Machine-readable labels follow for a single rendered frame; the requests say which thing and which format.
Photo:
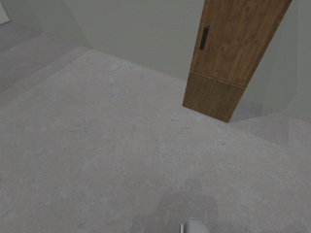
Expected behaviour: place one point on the cupboard door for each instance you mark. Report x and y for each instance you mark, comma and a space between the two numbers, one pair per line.
238, 32

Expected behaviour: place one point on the robot right thigh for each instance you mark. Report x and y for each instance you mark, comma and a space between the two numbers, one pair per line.
192, 226

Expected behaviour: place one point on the handle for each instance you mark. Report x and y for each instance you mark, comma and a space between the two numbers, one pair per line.
204, 37

